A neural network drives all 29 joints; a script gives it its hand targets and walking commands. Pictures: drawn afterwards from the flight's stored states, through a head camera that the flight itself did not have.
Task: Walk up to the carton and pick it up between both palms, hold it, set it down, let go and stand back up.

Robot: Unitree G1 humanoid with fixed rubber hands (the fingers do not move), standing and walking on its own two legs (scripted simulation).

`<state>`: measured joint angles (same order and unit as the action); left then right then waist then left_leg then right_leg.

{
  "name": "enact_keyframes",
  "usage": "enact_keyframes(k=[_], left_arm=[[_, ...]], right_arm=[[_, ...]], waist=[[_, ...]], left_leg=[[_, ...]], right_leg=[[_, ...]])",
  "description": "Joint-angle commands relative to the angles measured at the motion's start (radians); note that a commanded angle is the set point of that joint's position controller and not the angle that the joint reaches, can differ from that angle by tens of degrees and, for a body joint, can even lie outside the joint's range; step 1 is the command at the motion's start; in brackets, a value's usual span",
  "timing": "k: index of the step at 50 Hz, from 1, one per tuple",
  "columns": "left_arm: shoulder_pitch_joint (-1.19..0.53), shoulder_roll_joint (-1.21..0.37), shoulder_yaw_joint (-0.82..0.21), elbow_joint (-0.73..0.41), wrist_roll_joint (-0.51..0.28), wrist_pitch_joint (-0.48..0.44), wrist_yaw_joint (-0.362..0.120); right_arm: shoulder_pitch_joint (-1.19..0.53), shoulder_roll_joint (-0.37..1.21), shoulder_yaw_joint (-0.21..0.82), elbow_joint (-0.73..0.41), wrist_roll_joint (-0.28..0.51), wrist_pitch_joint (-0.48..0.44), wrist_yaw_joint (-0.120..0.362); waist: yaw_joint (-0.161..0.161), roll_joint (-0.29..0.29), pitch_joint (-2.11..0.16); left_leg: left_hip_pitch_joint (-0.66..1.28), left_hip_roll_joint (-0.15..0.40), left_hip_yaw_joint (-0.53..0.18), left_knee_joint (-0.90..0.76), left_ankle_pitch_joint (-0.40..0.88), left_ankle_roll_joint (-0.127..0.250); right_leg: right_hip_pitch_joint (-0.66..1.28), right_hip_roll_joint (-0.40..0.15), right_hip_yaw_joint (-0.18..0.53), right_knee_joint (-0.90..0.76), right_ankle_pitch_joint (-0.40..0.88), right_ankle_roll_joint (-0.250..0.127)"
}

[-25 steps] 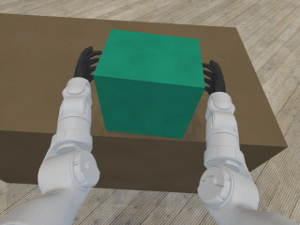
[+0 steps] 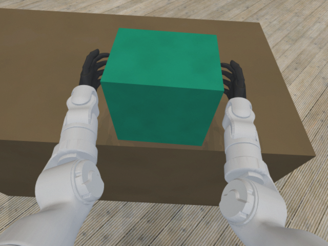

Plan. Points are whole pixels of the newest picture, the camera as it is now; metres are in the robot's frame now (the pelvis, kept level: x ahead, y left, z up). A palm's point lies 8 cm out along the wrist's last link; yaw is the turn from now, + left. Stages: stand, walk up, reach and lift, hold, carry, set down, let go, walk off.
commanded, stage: set down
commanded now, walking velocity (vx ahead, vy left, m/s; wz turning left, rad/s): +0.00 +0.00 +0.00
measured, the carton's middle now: (163, 91) +0.51 +0.02 +0.05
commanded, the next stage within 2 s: none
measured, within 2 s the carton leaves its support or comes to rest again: neither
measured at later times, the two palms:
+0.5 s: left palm (89, 84) +0.46 +0.20 +0.12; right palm (236, 95) +0.44 -0.15 +0.12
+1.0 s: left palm (83, 85) +0.46 +0.22 +0.11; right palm (249, 103) +0.43 -0.18 +0.11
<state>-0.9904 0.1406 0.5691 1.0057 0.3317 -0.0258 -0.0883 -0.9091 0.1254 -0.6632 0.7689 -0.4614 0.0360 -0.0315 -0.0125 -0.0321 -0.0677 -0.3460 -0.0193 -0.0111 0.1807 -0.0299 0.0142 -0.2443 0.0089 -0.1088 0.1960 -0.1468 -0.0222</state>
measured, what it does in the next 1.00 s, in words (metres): stands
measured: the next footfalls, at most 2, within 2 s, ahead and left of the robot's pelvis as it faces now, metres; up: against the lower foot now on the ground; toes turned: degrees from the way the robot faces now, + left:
none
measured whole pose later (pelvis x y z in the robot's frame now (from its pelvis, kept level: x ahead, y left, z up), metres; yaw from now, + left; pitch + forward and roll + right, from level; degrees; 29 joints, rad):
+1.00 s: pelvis -0.03 +0.02 -0.01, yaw -7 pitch +21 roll -2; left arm -1.20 0.39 -0.03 1.50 -0.27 -0.12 0.03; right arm -1.14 -0.23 -0.02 1.34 0.29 -0.02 -0.11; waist 0.01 -0.02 -0.23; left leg -0.66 0.02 0.09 0.33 -0.06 0.04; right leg -0.56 0.04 -0.01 0.28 -0.10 0.00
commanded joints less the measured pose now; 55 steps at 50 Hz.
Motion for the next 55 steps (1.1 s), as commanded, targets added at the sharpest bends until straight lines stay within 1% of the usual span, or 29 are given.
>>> enact_keyframes(k=[1, 3, 7, 10, 11, 12, 13, 15, 19, 22, 25, 27, 29, 30, 32, 34, 36, 37, 39, 41, 42, 43, 44, 46, 48, 50, 51, 52, 55], left_arm=[[-0.480, -0.189, -0.171, -0.051, -0.012, -0.045, -0.060], [-0.480, -0.192, -0.176, -0.050, -0.021, -0.042, -0.056], [-0.485, -0.185, -0.178, -0.025, -0.025, -0.033, -0.053], [-0.498, -0.195, -0.182, -0.017, -0.031, -0.028, -0.058], [-0.495, -0.197, -0.185, -0.017, -0.029, -0.026, -0.060], [-0.502, -0.199, -0.183, -0.023, -0.024, -0.027, -0.062], [-0.502, -0.197, -0.182, -0.021, -0.028, -0.025, -0.064], [-0.495, -0.206, -0.176, -0.013, -0.020, -0.021, -0.072], [-0.493, -0.207, -0.166, -0.020, -0.016, -0.021, -0.087], [-0.505, -0.194, -0.158, -0.043, -0.012, -0.037, -0.084], [-0.489, -0.167, -0.151, -0.042, -0.020, -0.041, -0.079], [-0.479, -0.112, -0.160, -0.040, -0.040, -0.054, -0.064], [-0.487, -0.038, -0.177, -0.034, -0.079, -0.074, -0.041], [-0.491, 0.003, -0.201, -0.024, -0.109, -0.087, -0.025], [-0.510, 0.128, -0.252, -0.007, -0.186, -0.121, 0.017], [-0.558, 0.228, -0.320, 0.032, -0.284, -0.154, 0.063], [-0.592, 0.266, -0.392, 0.091, -0.372, -0.179, 0.086], [-0.604, 0.283, -0.426, 0.133, -0.408, -0.185, 0.091], [-0.607, 0.313, -0.470, 0.223, -0.464, -0.186, 0.098], [-0.608, 0.352, -0.516, 0.301, -0.508, -0.174, 0.102], [-0.606, 0.370, -0.529, 0.339, -0.524, -0.165, 0.106], [-0.606, 0.384, -0.545, 0.361, -0.541, -0.156, 0.110], [-0.618, 0.399, -0.561, 0.368, -0.559, -0.150, 0.114], [-0.650, 0.424, -0.592, 0.355, -0.602, -0.144, 0.120], [-0.693, 0.443, -0.614, 0.317, -0.629, -0.143, 0.128], [-0.722, 0.466, -0.638, 0.273, -0.662, -0.142, 0.129], [-0.728, 0.471, -0.653, 0.246, -0.676, -0.141, 0.127], [-0.735, 0.474, -0.666, 0.226, -0.698, -0.140, 0.122], [-0.742, 0.486, -0.709, 0.172, -0.749, -0.120, 0.109]], right_arm=[[-0.448, 0.149, 0.190, -0.005, 0.010, -0.023, 0.084], [-0.444, 0.135, 0.190, 0.010, 0.012, -0.013, 0.091], [-0.463, 0.128, 0.178, 0.019, 0.008, 0.002, 0.105], [-0.467, 0.147, 0.166, 0.032, -0.003, 0.011, 0.117], [-0.472, 0.143, 0.155, 0.030, -0.008, 0.011, 0.120], [-0.467, 0.150, 0.150, 0.028, -0.017, 0.012, 0.124], [-0.474, 0.158, 0.154, 0.031, -0.016, 0.013, 0.126], [-0.468, 0.172, 0.158, 0.034, -0.018, 0.018, 0.130], [-0.472, 0.179, 0.174, 0.015, -0.014, 0.012, 0.125], [-0.463, 0.173, 0.179, 0.018, -0.011, -0.004, 0.112], [-0.467, 0.138, 0.192, 0.000, 0.016, -0.016, 0.094], [-0.460, 0.084, 0.203, 0.003, 0.048, -0.030, 0.074], [-0.456, 0.021, 0.223, 0.026, 0.095, -0.044, 0.049], [-0.464, -0.023, 0.242, 0.030, 0.130, -0.053, 0.030], [-0.470, -0.146, 0.291, 0.074, 0.229, -0.072, -0.015], [-0.518, -0.244, 0.374, 0.120, 0.357, -0.090, -0.060], [-0.567, -0.288, 0.459, 0.186, 0.465, -0.100, -0.080], [-0.586, -0.309, 0.496, 0.219, 0.507, -0.104, -0.084], [-0.600, -0.364, 0.539, 0.295, 0.572, -0.105, -0.090], [-0.612, -0.420, 0.571, 0.386, 0.642, -0.102, -0.093], [-0.615, -0.452, 0.585, 0.417, 0.671, -0.101, -0.093], [-0.622, -0.479, 0.603, 0.439, 0.702, -0.100, -0.092], [-0.634, -0.503, 0.617, 0.448, 0.727, -0.099, -0.090], [-0.669, -0.545, 0.638, 0.435, 0.760, -0.102, -0.084], [-0.695, -0.574, 0.647, 0.419, 0.774, -0.106, -0.074], [-0.724, -0.582, 0.660, 0.385, 0.787, -0.105, -0.060], [-0.730, -0.590, 0.669, 0.367, 0.794, -0.102, -0.054], [-0.747, -0.598, 0.675, 0.349, 0.803, -0.098, -0.047], [-0.775, -0.631, 0.698, 0.305, 0.832, -0.082, -0.026]], waist=[[-0.006, 0.091, -0.534], [-0.006, 0.077, -0.529], [-0.006, 0.085, -0.523], [-0.013, 0.089, -0.521], [-0.011, 0.104, -0.528], [-0.018, 0.101, -0.528], [-0.013, 0.105, -0.525], [-0.021, 0.097, -0.508], [-0.020, 0.097, -0.522], [-0.024, 0.084, -0.544], [-0.022, 0.071, -0.549], [-0.019, 0.068, -0.573], [-0.019, 0.050, -0.591], [-0.018, 0.058, -0.610], [-0.017, 0.058, -0.667], [-0.005, 0.064, -0.736], [0.003, 0.062, -0.782], [0.009, 0.074, -0.784], [0.019, 0.090, -0.798], [0.024, 0.125, -0.782], [0.027, 0.129, -0.778], [0.033, 0.141, -0.775], [0.031, 0.140, -0.777], [0.033, 0.129, -0.815], [0.036, 0.128, -0.863], [0.034, 0.129, -0.912], [0.031, 0.119, -0.925], [0.031, 0.129, -0.943], [0.030, 0.125, -0.979]], left_leg=[[0.386, 0.030, -0.033, 0.084, 0.237, -0.023], [0.395, 0.039, -0.039, 0.077, 0.217, -0.024], [0.388, 0.040, -0.033, 0.063, 0.170, -0.023], [0.395, 0.041, -0.037, 0.056, 0.161, -0.023], [0.387, 0.038, -0.037, 0.057, 0.163, -0.022], [0.388, 0.036, -0.038, 0.058, 0.166, -0.023], [0.376, 0.034, -0.036, 0.056, 0.171, -0.020], [0.354, 0.031, -0.040, 0.051, 0.173, -0.016], [0.280, 0.021, -0.035, 0.040, 0.176, -0.004], [0.265, 0.019, -0.038, 0.040, 0.202, 0.000], [0.254, 0.018, -0.033, 0.040, 0.209, 0.007], [0.235, 0.019, -0.027, 0.045, 0.208, 0.012], [0.222, 0.021, -0.015, 0.051, 0.209, 0.014], [0.209, 0.022, -0.010, 0.058, 0.212, 0.018], [0.186, 0.027, 0.003, 0.077, 0.227, 0.021], [0.136, 0.033, 0.018, 0.105, 0.236, 0.031], [0.098, 0.044, 0.029, 0.132, 0.267, 0.039], [0.080, 0.048, 0.030, 0.145, 0.276, 0.038], [0.079, 0.062, 0.029, 0.165, 0.287, 0.030], [0.116, 0.072, 0.023, 0.191, 0.325, 0.010], [0.150, 0.078, 0.022, 0.206, 0.337, -0.001], [0.178, 0.080, 0.018, 0.223, 0.351, -0.015], [0.196, 0.085, 0.016, 0.236, 0.362, -0.024], [0.249, 0.092, 0.008, 0.254, 0.356, -0.040], [0.302, 0.093, 0.006, 0.266, 0.356, -0.050], [0.345, 0.093, 0.006, 0.272, 0.360, -0.057], [0.368, 0.094, 0.007, 0.276, 0.354, -0.060], [0.392, 0.091, 0.005, 0.283, 0.359, -0.063], [0.419, 0.090, 0.001, 0.294, 0.361, -0.067]], right_leg=[[0.031, 0.016, -0.008, 0.030, 0.391, 0.051], [0.008, 0.017, -0.009, 0.017, 0.350, 0.048], [-0.019, 0.014, -0.010, -0.008, 0.272, 0.050], [-0.024, 0.009, -0.008, -0.015, 0.265, 0.051], [-0.021, 0.006, -0.005, -0.016, 0.269, 0.051], [-0.015, 0.005, -0.006, -0.016, 0.279, 0.051], [-0.003, 0.003, -0.003, -0.013, 0.297, 0.053], [0.023, -0.003, 0.003, -0.007, 0.331, 0.055], [0.109, -0.015, 0.014, 0.022, 0.432, 0.064], [0.152, -0.014, 0.017, 0.045, 0.507, 0.065], [0.178, -0.014, 0.028, 0.056, 0.542, 0.068], [0.182, -0.013, 0.034, 0.069, 0.547, 0.067], [0.173, -0.009, 0.040, 0.080, 0.544, 0.065], [0.158, -0.011, 0.050, 0.087, 0.545, 0.063], [0.125, -0.009, 0.065, 0.109, 0.548, 0.056], [0.079, -0.008, 0.086, 0.135, 0.538, 0.047], [0.036, -0.009, 0.103, 0.148, 0.533, 0.040], [0.012, -0.010, 0.111, 0.152, 0.523, 0.036], [-0.036, -0.011, 0.120, 0.144, 0.469, 0.031], [-0.101, -0.011, 0.127, 0.124, 0.410, 0.024], [-0.139, -0.008, 0.125, 0.107, 0.367, 0.021], [-0.174, -0.006, 0.123, 0.094, 0.341, 0.020], [-0.207, -0.006, 0.120, 0.087, 0.311, 0.020], [-0.276, 0.000, 0.108, 0.080, 0.247, 0.022], [-0.338, 0.007, 0.098, 0.080, 0.204, 0.027], [-0.377, 0.010, 0.088, 0.080, 0.180, 0.034], [-0.403, 0.012, 0.085, 0.080, 0.168, 0.037], [-0.419, 0.013, 0.081, 0.084, 0.171, 0.040], [-0.454, 0.014, 0.076, 0.090, 0.169, 0.042]])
